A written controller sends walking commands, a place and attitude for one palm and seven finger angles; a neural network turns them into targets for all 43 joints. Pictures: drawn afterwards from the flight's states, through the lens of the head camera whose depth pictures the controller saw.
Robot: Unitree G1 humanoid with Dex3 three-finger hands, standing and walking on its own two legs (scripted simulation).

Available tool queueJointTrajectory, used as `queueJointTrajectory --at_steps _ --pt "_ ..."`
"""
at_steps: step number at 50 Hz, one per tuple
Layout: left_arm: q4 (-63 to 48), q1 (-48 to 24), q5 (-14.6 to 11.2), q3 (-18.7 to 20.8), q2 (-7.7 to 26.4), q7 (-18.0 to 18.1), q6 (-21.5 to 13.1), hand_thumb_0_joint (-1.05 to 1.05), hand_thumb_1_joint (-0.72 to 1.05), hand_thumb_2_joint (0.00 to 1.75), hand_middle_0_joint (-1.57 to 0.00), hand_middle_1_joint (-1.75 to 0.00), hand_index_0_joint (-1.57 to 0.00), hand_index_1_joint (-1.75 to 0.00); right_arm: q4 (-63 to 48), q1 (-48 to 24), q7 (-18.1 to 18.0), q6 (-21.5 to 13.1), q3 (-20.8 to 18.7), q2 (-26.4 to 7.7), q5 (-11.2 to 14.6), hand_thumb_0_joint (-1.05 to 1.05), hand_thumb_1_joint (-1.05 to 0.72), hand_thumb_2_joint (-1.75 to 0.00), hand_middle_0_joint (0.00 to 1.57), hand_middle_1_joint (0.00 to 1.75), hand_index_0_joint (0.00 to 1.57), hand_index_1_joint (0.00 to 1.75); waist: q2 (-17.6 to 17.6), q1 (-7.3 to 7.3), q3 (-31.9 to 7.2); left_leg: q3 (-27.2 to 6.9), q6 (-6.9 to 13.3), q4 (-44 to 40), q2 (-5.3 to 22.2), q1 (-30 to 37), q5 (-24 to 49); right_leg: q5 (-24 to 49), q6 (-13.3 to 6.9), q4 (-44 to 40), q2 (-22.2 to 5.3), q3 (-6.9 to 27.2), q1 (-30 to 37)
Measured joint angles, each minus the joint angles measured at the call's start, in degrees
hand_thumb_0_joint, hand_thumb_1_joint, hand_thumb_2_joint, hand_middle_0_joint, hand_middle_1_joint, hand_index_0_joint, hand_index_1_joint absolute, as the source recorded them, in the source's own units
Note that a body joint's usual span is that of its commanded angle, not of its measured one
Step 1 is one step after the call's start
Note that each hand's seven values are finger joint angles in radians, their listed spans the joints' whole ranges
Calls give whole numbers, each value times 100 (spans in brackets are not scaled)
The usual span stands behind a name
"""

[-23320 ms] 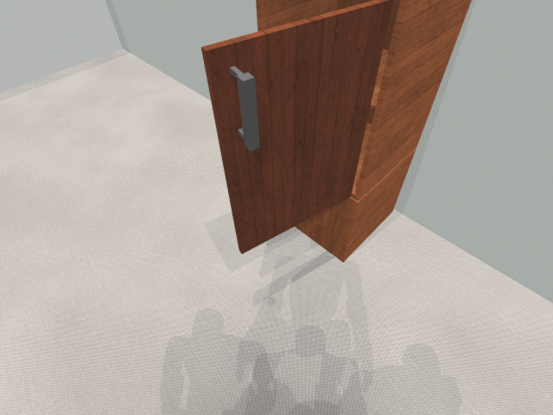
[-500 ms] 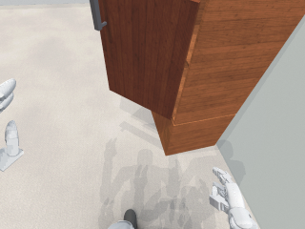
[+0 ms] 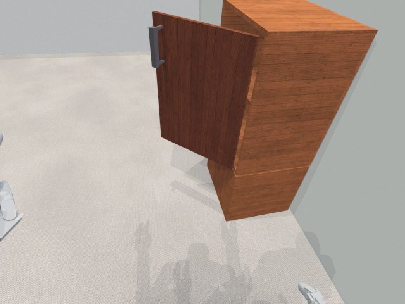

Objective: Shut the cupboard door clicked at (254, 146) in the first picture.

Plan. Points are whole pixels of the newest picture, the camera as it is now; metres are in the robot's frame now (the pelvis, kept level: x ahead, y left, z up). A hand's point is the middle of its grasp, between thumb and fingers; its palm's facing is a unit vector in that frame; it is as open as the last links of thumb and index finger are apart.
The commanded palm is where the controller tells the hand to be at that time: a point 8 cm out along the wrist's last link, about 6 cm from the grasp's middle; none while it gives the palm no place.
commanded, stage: stop stepping back and stand still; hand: left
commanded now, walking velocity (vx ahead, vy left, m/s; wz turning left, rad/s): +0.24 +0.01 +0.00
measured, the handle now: (157, 46) +0.98 +0.19 +0.14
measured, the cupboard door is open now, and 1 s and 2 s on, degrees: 45 45 45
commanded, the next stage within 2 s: let the arm hang, fingers relaxed in 0.68 s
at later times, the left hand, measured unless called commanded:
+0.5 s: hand out of the picture +0.10 +0.28 +0.17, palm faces +0.50 -0.74 -0.44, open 7.4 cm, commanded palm +0.05 +0.31 +0.18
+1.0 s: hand out of the picture +0.06 +0.22 -0.12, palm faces +0.04 -0.96 -0.28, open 7.4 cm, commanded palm none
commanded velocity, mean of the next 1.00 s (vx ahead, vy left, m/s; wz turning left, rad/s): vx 0.12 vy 0.01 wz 0.00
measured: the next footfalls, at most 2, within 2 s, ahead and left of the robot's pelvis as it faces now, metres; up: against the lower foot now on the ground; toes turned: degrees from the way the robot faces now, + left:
left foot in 0.26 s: +0.02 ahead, +0.14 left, +0.00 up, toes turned +4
right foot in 0.52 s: -0.02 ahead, -0.08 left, +0.00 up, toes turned +5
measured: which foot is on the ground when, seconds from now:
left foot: down 0.00-0.06, up 0.08-0.24, down 0.26-0.52, up 0.54-0.78, down 0.80-1.00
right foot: down 0.00-0.26, up 0.28-0.50, down 0.52-1.00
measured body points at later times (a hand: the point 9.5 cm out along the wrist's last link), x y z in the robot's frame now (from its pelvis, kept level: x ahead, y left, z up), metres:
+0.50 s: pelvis -0.08 +0.00 -0.01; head -0.12 +0.01 +0.44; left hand +0.07 +0.32 +0.20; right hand +0.06 -0.21 -0.10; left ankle -0.02 +0.14 -0.74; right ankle -0.07 -0.09 -0.72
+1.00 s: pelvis -0.10 +0.02 -0.02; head -0.09 +0.00 +0.43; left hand +0.06 +0.27 -0.10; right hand +0.05 -0.22 -0.14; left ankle -0.05 +0.15 -0.74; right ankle -0.06 -0.09 -0.74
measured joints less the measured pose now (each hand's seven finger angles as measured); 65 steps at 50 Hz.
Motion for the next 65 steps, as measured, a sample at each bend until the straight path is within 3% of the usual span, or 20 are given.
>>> queueJointTrajectory --at_steps 3,6,8,13,15,19,21,25,26,28,32,39,41,45,48,50,52,54,58,65 --pt "217 -254 31 -91 -192 18 89 1 88 90 -21 -30 -22 -31 81 -15 45 39 -13 -4 -43 1 -91 -90 20 30 20 30 118 51 -47 -35 32 406 11 -225 -736 -127 -182 106 32 -39 -66" --pt "153 -388 52 -248 -380 -35 82 1 89 90 -21 -30 -21 -31 197 -83 132 105 -74 -103 -89 1 -90 -90 21 30 20 30 39 260 -78 47 12 2101 -133 -828 -1024 182 -372 313 -48 46 -307" --pt "139 -455 86 -342 -513 -29 -1 1 89 90 -21 -30 -21 -31 297 -138 151 159 -93 -183 -123 1 -90 -90 21 30 20 30 -57 385 -105 127 31 2789 -146 -976 -1061 331 -325 369 -133 102 -414" --pt "52 -725 133 -333 -555 78 -86 1 88 90 -21 -30 -21 -31 119 -228 26 78 -165 -386 -124 1 -91 -90 21 30 20 30 -53 379 -60 127 179 961 91 -67 -1299 -387 -221 892 -229 -35 -827" --pt "40 -885 120 -174 -426 107 -142 1 88 90 -21 -30 -21 -31 31 -393 -2 -31 -242 -362 -92 1 -91 -90 20 30 20 30 -44 258 189 113 153 917 79 -141 -396 -796 -81 2009 -153 73 -1209" --pt "217 -636 112 23 -228 24 -153 1 89 90 -21 -30 -21 -30 23 -323 158 -110 -232 -98 -6 1 -91 -90 20 30 20 30 -44 91 162 143 131 759 113 -79 -75 -368 28 3649 -37 6 -1588" --pt "208 -439 117 -20 -254 -5 -103 1 89 90 -21 -30 -21 -30 50 -178 199 -108 -171 -15 5 1 -91 -90 20 30 20 30 35 84 65 141 99 513 209 -32 -4 -288 19 3245 -49 -195 -1367" --pt "99 -194 129 -97 -213 -1 -9 1 89 90 -21 -30 -21 -30 63 54 169 -18 -56 74 -57 1 -91 -90 20 30 20 30 155 126 -10 129 6 521 354 -190 -266 -666 -92 1182 8 -507 -256" --pt "30 -189 135 -65 -128 10 5 1 89 90 -21 -30 -21 -31 28 84 169 2 -39 87 -62 1 -91 -90 20 30 20 30 74 148 -22 171 29 796 298 -396 -575 -783 -224 610 -16 -374 0" --pt "26 -361 128 -114 -206 -11 -41 1 89 90 -21 -30 -21 -31 171 -56 172 51 -66 -20 -82 1 -90 -90 21 30 20 30 160 280 159 25 7 1878 242 -850 -911 156 -363 515 -1 -360 -96" --pt "236 -391 84 -232 -472 -42 -154 1 88 90 -21 -30 -22 -31 493 -160 169 147 -164 -204 -62 1 -91 -90 21 30 20 30 218 351 209 15 -104 3072 78 -1211 -603 266 -292 354 -65 -291 46" --pt "236 -331 85 -235 -396 25 -263 1 88 90 -21 -30 -22 -31 274 -102 12 -39 -280 -415 -65 1 -91 -90 20 30 20 30 61 248 184 381 18 800 140 -217 -355 299 -150 154 -232 -235 122" --pt "768 -678 230 -508 -370 -176 -211 0 89 90 -21 -30 -21 -30 303 -159 285 -201 -368 -662 -57 1 -91 -90 20 30 20 30 265 210 91 202 -21 476 153 -164 132 -133 -42 779 -266 -363 -277" --pt "3381 -1831 291 -1441 -737 -654 920 0 90 90 -20 -30 -20 -30 486 -553 507 232 -277 -820 -231 1 -91 -90 20 30 20 30 348 51 172 128 32 783 -114 -501 -35 -1157 138 2196 -302 72 -979" --pt "5145 -2187 267 -2071 -1063 -862 1348 0 90 90 -20 -30 -20 -30 528 -681 532 411 -109 -669 -238 1 -91 -90 20 30 20 30 236 -23 362 149 12 723 -176 -452 46 -532 154 1452 -244 156 -728" --pt "6024 -2147 281 -2419 -1302 -944 1375 0 91 90 -20 -30 -20 -30 651 -726 556 509 -46 -517 -178 1 -91 -90 20 30 20 30 110 -33 493 190 -56 787 -167 -413 8 253 -14 1044 -215 199 -570" --pt "6822 -1997 290 -2710 -1630 -1017 1388 1 91 90 -20 -30 -20 -30 895 -678 570 620 -46 -404 -165 1 -91 -90 20 30 20 30 134 -90 557 71 -101 743 -128 -323 -189 172 -94 922 -158 96 -418" --pt "7261 -1863 125 -2573 -1883 -931 1251 -3 95 90 -21 -30 -21 -30 1187 -548 557 686 -62 -292 -168 0 -91 -90 20 30 20 30 144 -34 588 -56 -112 573 -74 -255 -35 181 -117 630 -79 3 -258" --pt "7794 -1909 205 -2420 -1677 -853 1116 -8 100 90 -21 -30 -21 -30 1849 -288 517 738 -69 -67 -180 0 -91 -90 20 30 20 30 82 162 613 -133 -127 186 -5 -66 325 421 -111 114 -2 -61 7" --pt "8689 -1704 225 -2410 -1429 -845 1168 -3 95 90 -21 -30 -21 -30 2446 14 436 704 -140 -32 -141 1 -92 -90 20 30 20 30 169 165 548 -6 -62 -317 -35 259 462 665 -45 -419 -40 64 304"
